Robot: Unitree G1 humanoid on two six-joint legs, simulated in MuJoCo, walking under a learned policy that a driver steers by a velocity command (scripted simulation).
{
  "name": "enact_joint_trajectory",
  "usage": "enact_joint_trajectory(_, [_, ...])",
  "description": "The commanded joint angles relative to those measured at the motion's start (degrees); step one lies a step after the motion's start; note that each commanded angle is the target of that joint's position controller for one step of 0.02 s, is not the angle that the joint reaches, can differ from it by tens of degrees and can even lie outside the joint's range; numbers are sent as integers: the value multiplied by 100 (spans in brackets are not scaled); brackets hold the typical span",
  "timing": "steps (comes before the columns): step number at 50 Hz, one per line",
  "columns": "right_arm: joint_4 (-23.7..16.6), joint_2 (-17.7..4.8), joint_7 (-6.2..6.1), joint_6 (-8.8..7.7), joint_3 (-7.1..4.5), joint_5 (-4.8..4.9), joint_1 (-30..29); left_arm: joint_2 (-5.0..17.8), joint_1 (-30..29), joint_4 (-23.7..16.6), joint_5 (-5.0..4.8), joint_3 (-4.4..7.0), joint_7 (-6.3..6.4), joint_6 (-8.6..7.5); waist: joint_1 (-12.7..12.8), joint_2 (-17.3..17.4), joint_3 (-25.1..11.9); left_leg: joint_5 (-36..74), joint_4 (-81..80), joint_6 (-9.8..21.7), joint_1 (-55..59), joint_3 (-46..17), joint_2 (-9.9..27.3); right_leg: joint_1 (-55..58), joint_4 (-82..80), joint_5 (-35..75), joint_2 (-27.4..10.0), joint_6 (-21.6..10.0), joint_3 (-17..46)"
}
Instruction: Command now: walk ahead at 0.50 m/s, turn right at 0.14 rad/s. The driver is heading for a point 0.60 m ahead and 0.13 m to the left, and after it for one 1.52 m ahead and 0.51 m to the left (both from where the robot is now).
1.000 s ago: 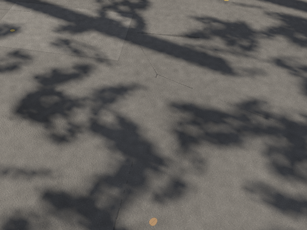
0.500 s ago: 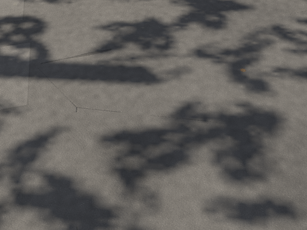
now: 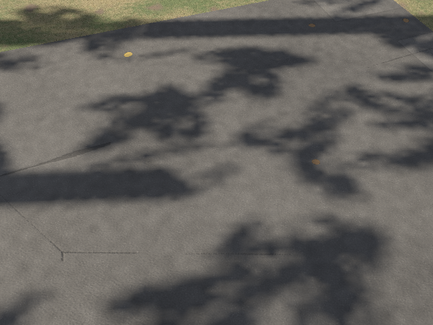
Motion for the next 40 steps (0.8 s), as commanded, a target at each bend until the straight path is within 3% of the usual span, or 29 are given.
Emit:
enact_joint_trajectory(1, [-63,-644,-40,61,-164,-40,742,742,-613,-683,67,150,-10,-212,-470,379,-174,-767,-1652,1066,2331,-2685,1826,-2721,760,590,-713,31,-80])
enact_joint_trajectory(3, [-45,-517,-57,38,-102,-91,651,575,-466,-637,86,152,-42,-194,-245,628,-179,63,-1856,1004,1855,-2127,1532,-2221,276,897,-933,67,-160])
enact_joint_trajectory(5, [40,-611,-74,15,-117,-19,739,390,-441,-628,92,107,-46,-154,-192,672,-166,569,-2022,1097,1680,-1766,1499,-2188,-144,949,-1005,158,-305])
enact_joint_trajectory(8, [146,-857,-134,47,-176,18,881,254,-995,-801,132,34,-48,-157,-308,523,-27,1006,-2239,1116,1638,-1327,1461,-2379,-1149,1696,-1070,302,-439])
enact_joint_trajectory(11, [255,-924,-167,104,-179,64,1082,156,-1526,-896,111,-16,-103,-206,-491,521,59,1172,-2271,929,1603,-834,1243,-2095,-2220,2685,-944,327,-588])
enact_joint_trajectory(16, [536,-961,-185,230,-174,114,1627,205,-2327,-1141,40,-21,-234,-277,-725,518,269,1202,-2022,841,2061,-862,1485,-1912,-3063,2926,-733,230,-655])
enact_joint_trajectory(19, [597,-1108,-237,336,-226,133,1616,417,-2146,-1150,50,61,-285,-348,-436,621,181,1785,-1523,709,2391,-1104,1658,-1437,-3417,2349,-595,53,-628])
enact_joint_trajectory(20, [572,-1165,-251,356,-237,142,1480,562,-1668,-1022,69,141,-265,-368,-120,632,-78,2496,-1021,609,2294,-1009,1536,-685,-3615,2324,-479,-60,-736])
enact_joint_trajectory(21, [530,-1043,-254,357,-185,107,1441,840,-835,-782,110,279,-212,-373,273,545,-666,2719,-59,441,1883,-814,1224,636,-3588,2446,-546,-233,-719])
enact_joint_trajectory(22, [326,-668,-253,332,-42,-44,1382,1275,233,-631,209,398,-138,-354,674,-81,-1632,1208,1712,203,714,-561,807,2419,-3303,2581,-1661,-602,393])
enact_joint_trajectory(23, [265,-42,-231,225,137,45,2215,1591,415,-513,215,448,-155,-286,279,-1638,-2392,-2377,3508,-105,-1294,-393,3,3983,-3855,1553,-2915,-1435,2798])
enact_joint_trajectory(24, [372,-712,-223,175,-23,193,1907,984,388,-532,167,316,-149,-263,508,-1032,-2063,-2450,4167,-113,-1865,-919,292,3599,-4255,619,-2748,-1333,3036])
enact_joint_trajectory(25, [217,-966,-220,161,-120,265,1385,744,22,-531,132,227,-128,-274,476,-751,-1179,-1922,4248,-85,-2137,-831,523,2867,-4400,706,-2547,-1080,2126])
enact_joint_trajectory(26, [182,-895,-243,177,-125,224,1139,607,-359,-530,149,174,-132,-289,300,-436,-768,-1439,4080,-117,-1950,-724,750,2125,-4584,1135,-2302,-946,1506])
enact_joint_trajectory(27, [161,-825,-252,220,-150,154,1036,444,-644,-511,168,132,-151,-311,142,-413,-440,-1126,3829,-150,-1776,-720,881,1544,-4795,1518,-2108,-884,1028])
enact_joint_trajectory(28, [187,-711,-246,298,-161,151,1154,357,-821,-480,212,113,-159,-353,-40,-500,-303,-894,3695,-173,-1451,-759,1004,1116,-5007,1789,-1967,-824,617])
enact_joint_trajectory(30, [174,-456,-237,435,-137,168,1225,355,-968,-382,209,143,-161,-433,-199,-436,-158,-701,3543,-232,-1239,-719,1065,696,-5303,2248,-1925,-867,107])
enact_joint_trajectory(33, [-16,-390,-232,531,-145,120,918,531,-942,-211,232,215,-110,-480,-237,-228,52,-78,3027,-322,-1584,-789,1101,653,-5488,2759,-1941,-907,-497])
enact_joint_trajectory(37, [-214,-289,-87,473,-90,105,306,724,-833,-62,215,261,-34,-423,-43,-113,212,1061,1682,-278,-1451,-489,1006,794,-5555,2986,-1761,-749,-1299])
enact_joint_trajectory(40, [-477,-239,13,462,-43,94,-307,877,-525,94,147,310,-3,-339,200,-2,395,1160,1032,-163,-1515,-211,934,1222,-5497,3065,-1901,-696,-1570])
Keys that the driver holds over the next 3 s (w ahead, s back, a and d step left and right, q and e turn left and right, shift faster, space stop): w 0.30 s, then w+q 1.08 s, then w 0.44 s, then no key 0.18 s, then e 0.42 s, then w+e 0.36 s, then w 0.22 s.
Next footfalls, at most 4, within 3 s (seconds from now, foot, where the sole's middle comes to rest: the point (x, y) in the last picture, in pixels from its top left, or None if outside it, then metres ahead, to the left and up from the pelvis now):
0.44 right None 0.40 -0.15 -0.76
0.96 left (183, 273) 0.64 0.15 -0.76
1.44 right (208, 188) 0.98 0.08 -0.76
1.92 left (112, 174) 1.03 0.45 -0.76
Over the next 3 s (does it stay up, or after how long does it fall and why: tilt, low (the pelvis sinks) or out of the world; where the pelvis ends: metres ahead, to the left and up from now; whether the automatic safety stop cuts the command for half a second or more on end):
stays up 1.23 0.42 0.01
